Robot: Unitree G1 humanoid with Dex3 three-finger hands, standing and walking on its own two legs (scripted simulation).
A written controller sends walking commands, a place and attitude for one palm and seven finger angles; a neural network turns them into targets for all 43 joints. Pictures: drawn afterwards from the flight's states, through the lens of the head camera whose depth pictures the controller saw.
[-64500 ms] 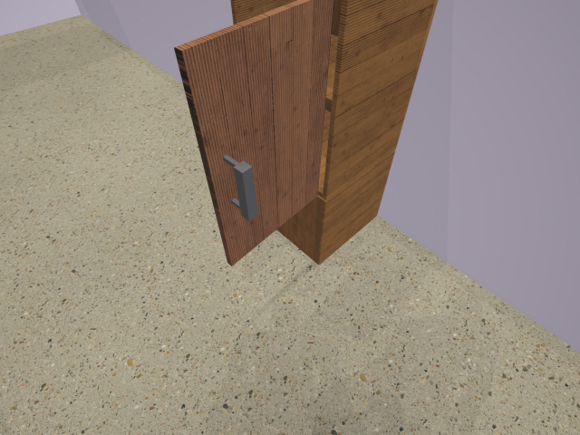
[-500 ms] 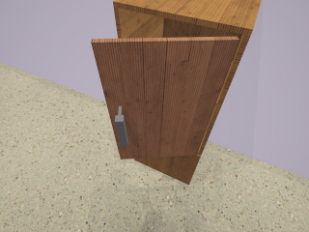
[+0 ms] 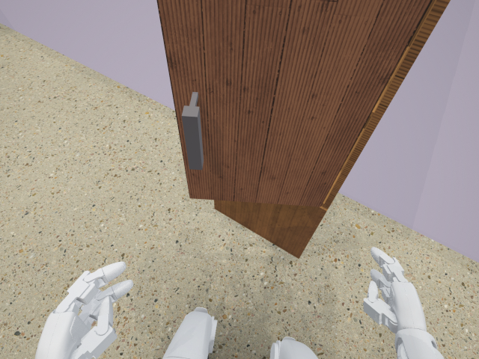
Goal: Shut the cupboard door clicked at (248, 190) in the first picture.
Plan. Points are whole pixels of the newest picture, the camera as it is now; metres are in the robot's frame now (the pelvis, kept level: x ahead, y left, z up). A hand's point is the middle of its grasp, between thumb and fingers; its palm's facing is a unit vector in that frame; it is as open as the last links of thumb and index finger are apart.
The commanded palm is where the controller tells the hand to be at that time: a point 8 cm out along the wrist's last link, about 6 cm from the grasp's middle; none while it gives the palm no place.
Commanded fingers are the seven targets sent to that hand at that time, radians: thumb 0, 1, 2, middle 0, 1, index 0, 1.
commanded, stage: raise the hand and make a fist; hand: left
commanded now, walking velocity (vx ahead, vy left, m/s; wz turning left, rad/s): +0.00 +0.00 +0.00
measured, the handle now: (195, 132) +0.50 +0.16 +0.06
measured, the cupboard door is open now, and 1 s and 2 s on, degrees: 30 30 30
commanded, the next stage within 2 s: bring the fist close to the handle in 1.46 s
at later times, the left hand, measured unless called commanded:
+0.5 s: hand (104, 277) +0.21 +0.22 +0.07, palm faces +0.13 -0.99 -0.06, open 3.7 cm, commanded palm +0.18 +0.26 +0.06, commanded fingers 0.00 0.90 0.90 -1.08 -1.26 -1.08 -1.26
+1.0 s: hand (115, 269) +0.22 +0.22 +0.05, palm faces +0.04 -1.00 -0.02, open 3.1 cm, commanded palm +0.20 +0.27 +0.06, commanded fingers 0.00 0.90 0.90 -1.30 -1.50 -1.30 -1.50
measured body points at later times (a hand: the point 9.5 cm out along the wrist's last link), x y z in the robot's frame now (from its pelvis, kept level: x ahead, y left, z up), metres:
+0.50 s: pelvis +0.00 +0.02 +0.00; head +0.06 +0.03 +0.44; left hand +0.19 +0.27 +0.07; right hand +0.14 -0.24 -0.09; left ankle +0.07 +0.13 -0.63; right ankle +0.00 -0.09 -0.63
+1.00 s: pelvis +0.00 +0.04 +0.01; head +0.06 +0.06 +0.46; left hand +0.21 +0.27 +0.05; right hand +0.20 -0.18 -0.06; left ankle +0.07 +0.13 -0.63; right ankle +0.00 -0.09 -0.63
